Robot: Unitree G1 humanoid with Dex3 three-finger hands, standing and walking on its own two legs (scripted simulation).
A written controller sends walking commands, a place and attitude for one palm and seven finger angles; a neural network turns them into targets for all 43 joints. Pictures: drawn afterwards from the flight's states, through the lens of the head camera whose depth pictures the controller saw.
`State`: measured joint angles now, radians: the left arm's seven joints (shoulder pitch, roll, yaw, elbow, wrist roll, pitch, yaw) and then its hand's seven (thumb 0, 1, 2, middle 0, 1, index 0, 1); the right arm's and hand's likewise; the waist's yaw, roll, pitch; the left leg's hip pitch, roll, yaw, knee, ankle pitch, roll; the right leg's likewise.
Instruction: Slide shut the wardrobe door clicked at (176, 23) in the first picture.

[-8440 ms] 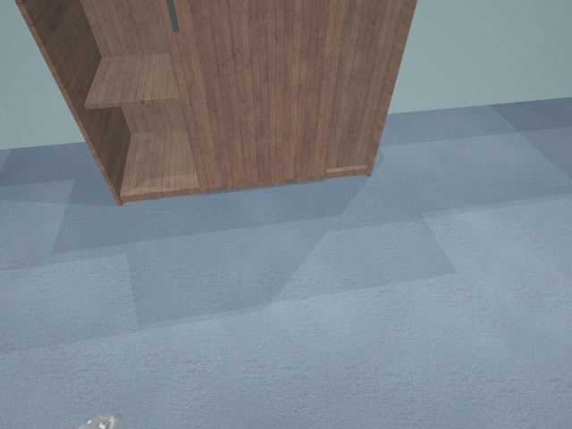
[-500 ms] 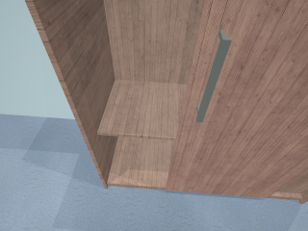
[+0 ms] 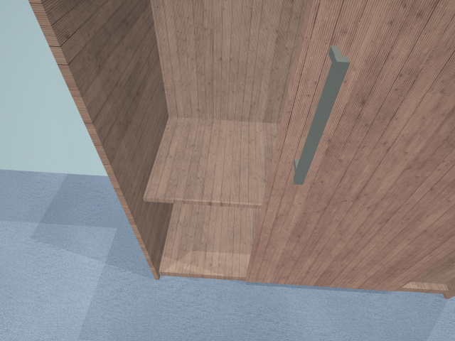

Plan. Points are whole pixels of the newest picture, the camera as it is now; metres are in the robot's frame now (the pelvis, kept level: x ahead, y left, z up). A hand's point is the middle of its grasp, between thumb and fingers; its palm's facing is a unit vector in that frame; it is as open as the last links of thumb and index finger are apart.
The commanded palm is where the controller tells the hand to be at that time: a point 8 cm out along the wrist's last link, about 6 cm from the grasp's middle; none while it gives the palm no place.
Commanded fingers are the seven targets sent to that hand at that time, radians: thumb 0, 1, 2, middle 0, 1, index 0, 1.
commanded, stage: look again from close up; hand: right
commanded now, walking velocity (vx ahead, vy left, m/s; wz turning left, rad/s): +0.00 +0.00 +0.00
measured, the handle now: (313, 125) +0.45 -0.12 +0.16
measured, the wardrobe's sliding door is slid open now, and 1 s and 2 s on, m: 0.38 0.38 0.38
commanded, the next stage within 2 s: raise the hand with hooked fingers in 0.32 s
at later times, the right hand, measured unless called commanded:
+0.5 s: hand out of the picture +0.03 -0.19 -0.15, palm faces +0.15 +0.96 -0.23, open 7.3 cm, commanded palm +0.10 -0.22 -0.06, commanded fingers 0.00 -0.78 -0.85 0.21 0.38 0.21 0.38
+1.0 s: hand out of the picture +0.13 -0.22 +0.00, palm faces +0.11 +0.99 -0.05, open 9.5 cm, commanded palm +0.12 -0.27 +0.01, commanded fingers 0.00 -0.20 -0.60 0.25 0.75 0.25 0.75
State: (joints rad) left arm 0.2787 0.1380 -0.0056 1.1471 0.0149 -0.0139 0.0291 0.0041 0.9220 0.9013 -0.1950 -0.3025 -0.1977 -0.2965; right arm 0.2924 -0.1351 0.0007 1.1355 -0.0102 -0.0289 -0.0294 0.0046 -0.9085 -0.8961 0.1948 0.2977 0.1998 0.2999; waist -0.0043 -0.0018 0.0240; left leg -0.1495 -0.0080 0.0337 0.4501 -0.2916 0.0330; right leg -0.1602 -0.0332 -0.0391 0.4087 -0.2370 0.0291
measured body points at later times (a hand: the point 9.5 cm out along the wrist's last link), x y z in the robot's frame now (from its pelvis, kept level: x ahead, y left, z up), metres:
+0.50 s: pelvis +0.00 +0.00 +0.00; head +0.01 +0.00 +0.45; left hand +0.01 +0.23 -0.16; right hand +0.03 -0.24 -0.13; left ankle -0.03 +0.09 -0.74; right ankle -0.01 -0.14 -0.74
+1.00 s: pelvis -0.06 -0.02 -0.07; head -0.04 -0.03 +0.38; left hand +0.18 +0.18 -0.10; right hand +0.12 -0.27 +0.01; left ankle -0.03 +0.09 -0.74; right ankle -0.01 -0.14 -0.74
